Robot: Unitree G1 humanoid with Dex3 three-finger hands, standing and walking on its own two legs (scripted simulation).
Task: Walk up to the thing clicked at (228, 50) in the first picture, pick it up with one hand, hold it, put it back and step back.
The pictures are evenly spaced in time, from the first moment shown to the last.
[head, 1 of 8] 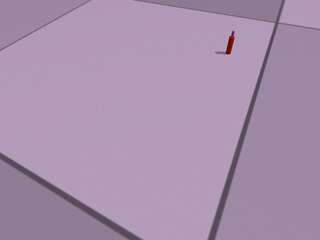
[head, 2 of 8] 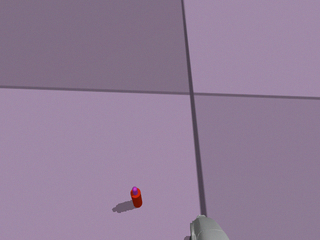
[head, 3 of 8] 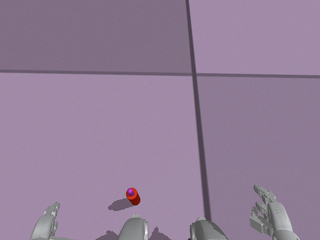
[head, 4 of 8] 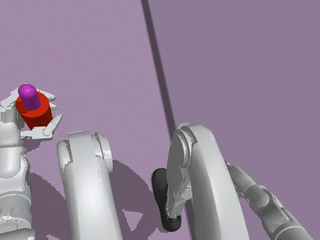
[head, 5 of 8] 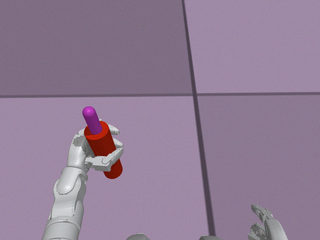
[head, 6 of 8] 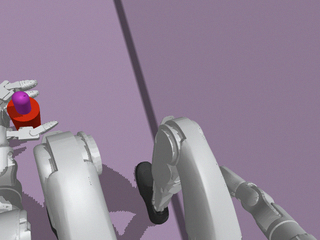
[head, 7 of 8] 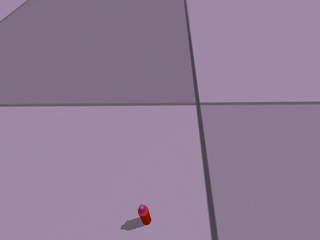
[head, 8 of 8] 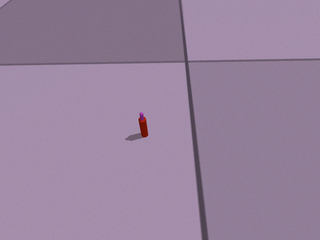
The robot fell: no
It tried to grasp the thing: yes
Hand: left
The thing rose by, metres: 0.68
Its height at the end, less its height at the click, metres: +0.00
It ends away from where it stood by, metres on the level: 0.01
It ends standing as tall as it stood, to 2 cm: yes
